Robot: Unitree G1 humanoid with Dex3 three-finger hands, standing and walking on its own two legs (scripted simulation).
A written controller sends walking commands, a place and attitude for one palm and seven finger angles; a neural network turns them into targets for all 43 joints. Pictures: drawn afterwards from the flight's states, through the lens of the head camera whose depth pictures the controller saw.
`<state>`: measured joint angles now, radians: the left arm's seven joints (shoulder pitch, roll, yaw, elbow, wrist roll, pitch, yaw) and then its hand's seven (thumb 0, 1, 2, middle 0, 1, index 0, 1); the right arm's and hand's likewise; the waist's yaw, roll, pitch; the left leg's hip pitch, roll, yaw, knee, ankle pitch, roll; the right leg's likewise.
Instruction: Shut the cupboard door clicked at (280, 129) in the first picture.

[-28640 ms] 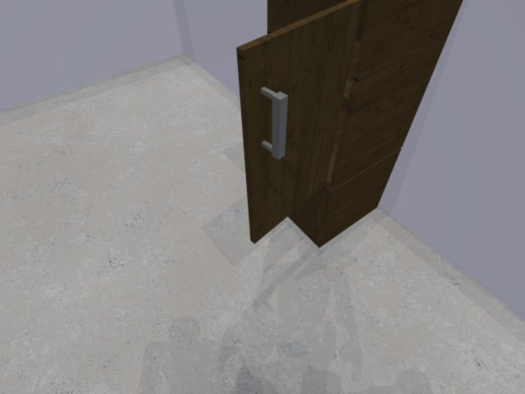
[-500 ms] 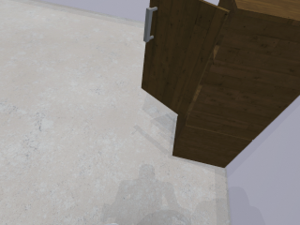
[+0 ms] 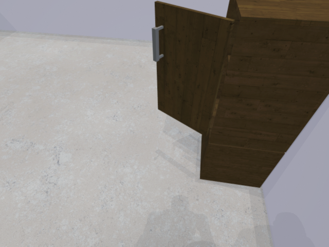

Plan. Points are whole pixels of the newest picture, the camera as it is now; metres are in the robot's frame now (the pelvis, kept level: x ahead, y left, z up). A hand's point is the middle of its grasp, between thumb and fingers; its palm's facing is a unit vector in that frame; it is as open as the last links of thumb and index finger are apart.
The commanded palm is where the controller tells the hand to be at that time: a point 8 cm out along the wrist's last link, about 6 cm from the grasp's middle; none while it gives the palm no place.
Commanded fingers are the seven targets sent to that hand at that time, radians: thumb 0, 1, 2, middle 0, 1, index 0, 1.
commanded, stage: let the arm hang, fingers relaxed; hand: left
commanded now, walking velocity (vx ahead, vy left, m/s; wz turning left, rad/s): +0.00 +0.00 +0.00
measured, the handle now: (158, 43) +0.92 +0.08 +0.09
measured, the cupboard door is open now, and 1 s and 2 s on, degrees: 59 59 59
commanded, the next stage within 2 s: look to check the result in 0.22 s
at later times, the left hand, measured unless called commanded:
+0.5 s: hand out of the picture -0.02 +0.16 -0.18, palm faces +0.04 -0.98 -0.19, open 7.4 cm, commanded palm none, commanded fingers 0.00 0.90 0.90 -0.20 -0.30 -0.20 -0.30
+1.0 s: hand out of the picture +0.01 +0.16 -0.18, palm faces +0.05 -0.98 -0.20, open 7.4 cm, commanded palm none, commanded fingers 0.00 0.90 0.90 -0.20 -0.30 -0.20 -0.30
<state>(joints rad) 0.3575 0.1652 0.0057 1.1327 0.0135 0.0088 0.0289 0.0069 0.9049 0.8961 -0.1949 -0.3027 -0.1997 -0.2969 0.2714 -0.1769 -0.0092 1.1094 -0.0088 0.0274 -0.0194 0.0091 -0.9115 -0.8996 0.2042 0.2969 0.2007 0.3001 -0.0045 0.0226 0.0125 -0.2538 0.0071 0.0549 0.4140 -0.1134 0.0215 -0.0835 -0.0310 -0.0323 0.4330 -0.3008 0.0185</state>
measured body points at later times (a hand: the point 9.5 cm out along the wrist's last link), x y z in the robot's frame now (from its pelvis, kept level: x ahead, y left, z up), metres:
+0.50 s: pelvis +0.01 -0.01 +0.00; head +0.01 -0.01 +0.45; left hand -0.02 +0.21 -0.16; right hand -0.01 -0.22 -0.16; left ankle +0.07 +0.11 -0.74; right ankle -0.04 -0.13 -0.74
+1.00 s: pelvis +0.02 -0.02 +0.00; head +0.03 -0.01 +0.45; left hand +0.01 +0.21 -0.16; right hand +0.04 -0.25 -0.16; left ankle +0.07 +0.11 -0.74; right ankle -0.04 -0.13 -0.74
